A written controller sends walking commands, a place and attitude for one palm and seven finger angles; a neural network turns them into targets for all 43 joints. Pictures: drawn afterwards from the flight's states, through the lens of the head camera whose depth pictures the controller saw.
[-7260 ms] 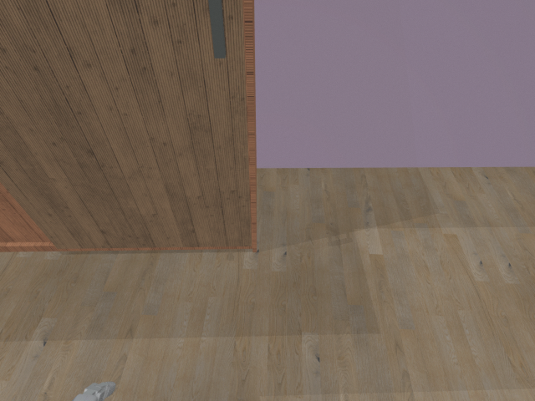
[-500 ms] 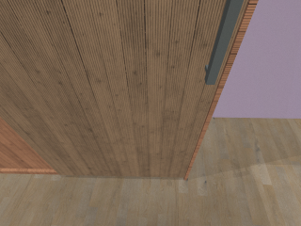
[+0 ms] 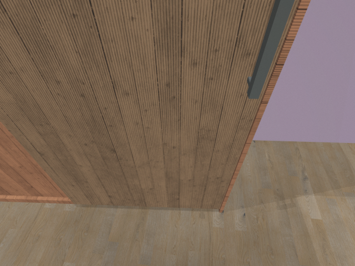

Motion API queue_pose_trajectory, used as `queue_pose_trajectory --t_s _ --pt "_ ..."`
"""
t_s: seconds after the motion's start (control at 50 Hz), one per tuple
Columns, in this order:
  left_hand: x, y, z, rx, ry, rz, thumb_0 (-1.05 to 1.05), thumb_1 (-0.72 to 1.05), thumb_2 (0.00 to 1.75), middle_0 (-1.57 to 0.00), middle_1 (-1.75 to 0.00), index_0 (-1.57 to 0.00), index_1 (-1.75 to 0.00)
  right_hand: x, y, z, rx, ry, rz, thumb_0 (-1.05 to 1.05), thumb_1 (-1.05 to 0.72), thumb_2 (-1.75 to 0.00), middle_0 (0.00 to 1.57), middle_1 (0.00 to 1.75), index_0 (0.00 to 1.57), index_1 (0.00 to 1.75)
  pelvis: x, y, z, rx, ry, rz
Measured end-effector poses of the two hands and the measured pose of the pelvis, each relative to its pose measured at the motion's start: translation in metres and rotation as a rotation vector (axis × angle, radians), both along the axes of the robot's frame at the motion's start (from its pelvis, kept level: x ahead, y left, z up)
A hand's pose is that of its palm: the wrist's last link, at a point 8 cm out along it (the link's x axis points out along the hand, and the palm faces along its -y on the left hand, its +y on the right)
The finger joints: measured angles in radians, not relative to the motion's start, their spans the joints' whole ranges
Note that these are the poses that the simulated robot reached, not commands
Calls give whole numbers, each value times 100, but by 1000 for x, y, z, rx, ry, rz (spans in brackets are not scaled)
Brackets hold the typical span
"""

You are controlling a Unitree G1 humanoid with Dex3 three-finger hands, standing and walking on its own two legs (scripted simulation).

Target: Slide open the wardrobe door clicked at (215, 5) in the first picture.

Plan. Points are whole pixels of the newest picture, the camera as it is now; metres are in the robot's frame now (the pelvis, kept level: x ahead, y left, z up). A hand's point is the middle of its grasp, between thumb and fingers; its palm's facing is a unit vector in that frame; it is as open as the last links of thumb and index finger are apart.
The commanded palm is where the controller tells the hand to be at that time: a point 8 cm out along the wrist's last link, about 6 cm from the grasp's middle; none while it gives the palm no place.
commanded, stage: come to a stop and stand still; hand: right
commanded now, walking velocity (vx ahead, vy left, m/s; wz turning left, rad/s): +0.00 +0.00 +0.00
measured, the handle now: (263, 49) +0.51 -0.15 +0.25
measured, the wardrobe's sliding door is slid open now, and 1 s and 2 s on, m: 0.00 0.00 0.00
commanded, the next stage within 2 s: look again from close up in 0.16 s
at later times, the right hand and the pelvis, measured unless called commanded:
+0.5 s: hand out of the picture +0.03 -0.19 -0.18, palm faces +0.02 +0.98 -0.22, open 7.4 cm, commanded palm none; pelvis +0.01 -0.02 -0.01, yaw +0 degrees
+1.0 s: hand out of the picture +0.01 -0.18 -0.18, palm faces +0.01 +0.98 -0.18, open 7.4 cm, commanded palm none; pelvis +0.02 -0.02 +0.00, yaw +1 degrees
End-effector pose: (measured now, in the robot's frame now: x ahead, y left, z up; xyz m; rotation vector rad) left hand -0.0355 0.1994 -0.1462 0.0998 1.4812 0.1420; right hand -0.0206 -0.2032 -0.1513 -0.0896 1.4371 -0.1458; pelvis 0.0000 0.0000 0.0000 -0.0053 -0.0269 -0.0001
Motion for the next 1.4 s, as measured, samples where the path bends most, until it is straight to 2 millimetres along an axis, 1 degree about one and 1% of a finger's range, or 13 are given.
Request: queue_pose_trajectory --t_s 0.12,0.2,0.38,0.56,0.94,1.12,1.14,1.18,1.24,1.3,1.34,1.36,1.4 --pt "8 -1 -2 -4 -19 -9 0 91 90 -20 -30 -20 -30 -15 8 -1 10 30 3 0 -91 -89 19 30 20 30 -1 -2 -2 15 9 1" --pt "21 0 -8 1 -72 -19 1 92 90 -20 -30 -20 -30 -14 1 -1 -2 17 13 1 -90 -89 20 30 20 30 1 -8 -6 23 12 -9" --pt "40 -2 -11 8 -139 -31 1 93 90 -20 -30 -20 -30 23 -28 4 -64 -83 27 0 -90 -89 19 30 20 30 12 -16 -7 5 3 -2" --pt "46 1 -4 27 -142 -40 1 92 90 -20 -30 -20 -30 48 -37 6 -70 -125 52 0 -91 -89 19 30 19 30 14 -17 -5 0 3 7" --pt "61 8 3 52 -118 -51 0 91 90 -20 -30 -20 -30 31 -30 1 -32 -35 44 0 -90 -89 19 30 20 30 20 -16 -2 2 9 10" --pt "69 10 4 59 -128 -56 0 91 90 -20 -30 -20 -30 32 -31 1 -40 -34 46 0 -90 -89 19 30 20 30 22 -16 -2 7 12 9" --pt "73 12 5 64 -160 -50 0 91 90 -20 -30 -20 -30 42 -32 7 -38 -85 -5 1 -90 -89 19 30 20 30 21 -17 -2 10 14 4" --pt "88 15 12 92 -294 -67 1 91 90 -20 -30 -20 -30 85 -48 38 -107 -347 -65 2 -92 -89 20 30 20 30 18 -16 -4 -4 10 1" --pt "118 20 19 97 -498 -75 1 91 90 -20 -30 -20 -30 155 -60 106 -185 -777 -72 3 -91 -88 20 32 20 32 16 -16 -8 -17 18 -21" --pt "154 27 29 102 -683 -90 1 91 90 -20 -30 -20 -30 212 -50 177 -169 -1179 -12 3 -87 -86 20 34 20 34 12 -16 -13 -7 33 -34" --pt "177 32 39 108 -782 -91 1 91 90 -20 -30 -20 -30 233 -38 205 -101 -1390 47 2 -83 -85 20 36 20 36 9 -12 -18 -5 64 -24" --pt "187 35 45 110 -822 -91 1 91 90 -20 -30 -20 -30 237 -31 210 -54 -1461 83 2 -81 -84 20 38 20 38 8 -10 -20 -6 77 -16" --pt "204 41 57 117 -887 -100 1 91 90 -20 -30 -20 -30 235 -20 204 49 -1514 157 1 -76 -82 20 40 20 40 5 -4 -26 -10 91 -6"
